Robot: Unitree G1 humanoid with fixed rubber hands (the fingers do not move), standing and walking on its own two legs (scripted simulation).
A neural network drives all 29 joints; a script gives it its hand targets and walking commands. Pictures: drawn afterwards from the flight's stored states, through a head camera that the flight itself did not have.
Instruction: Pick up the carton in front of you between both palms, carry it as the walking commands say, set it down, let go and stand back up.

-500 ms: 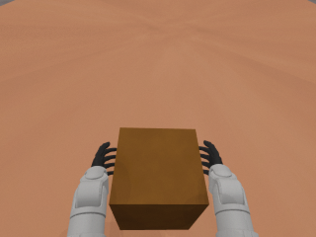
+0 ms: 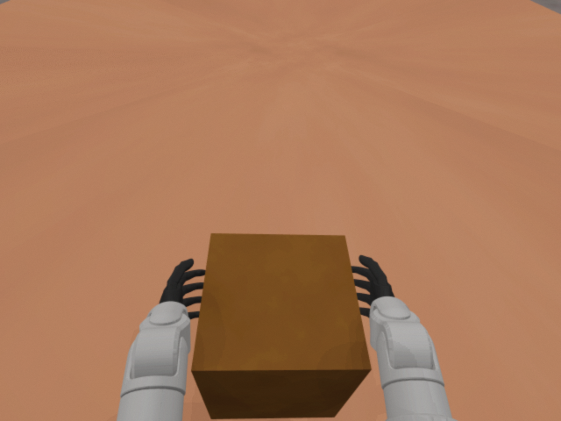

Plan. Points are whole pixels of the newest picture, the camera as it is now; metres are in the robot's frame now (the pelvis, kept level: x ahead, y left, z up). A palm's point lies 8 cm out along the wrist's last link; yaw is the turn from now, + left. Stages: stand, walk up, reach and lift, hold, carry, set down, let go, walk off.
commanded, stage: hold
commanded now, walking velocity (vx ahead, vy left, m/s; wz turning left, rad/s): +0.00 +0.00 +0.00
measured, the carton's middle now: (275, 330) +0.30 +0.01 -0.05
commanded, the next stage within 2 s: set down in 0.24 s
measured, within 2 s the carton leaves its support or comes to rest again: neither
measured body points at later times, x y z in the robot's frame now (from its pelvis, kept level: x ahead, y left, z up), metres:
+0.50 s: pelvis -0.04 +0.01 -0.01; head -0.07 +0.01 +0.43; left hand +0.31 +0.15 +0.03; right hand +0.29 -0.16 +0.03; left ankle +0.03 +0.11 -0.74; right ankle +0.01 -0.11 -0.74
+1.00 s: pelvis -0.05 +0.01 -0.11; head +0.18 +0.01 +0.28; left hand +0.37 +0.14 -0.19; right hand +0.35 -0.16 -0.19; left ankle +0.03 +0.11 -0.74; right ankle +0.01 -0.11 -0.74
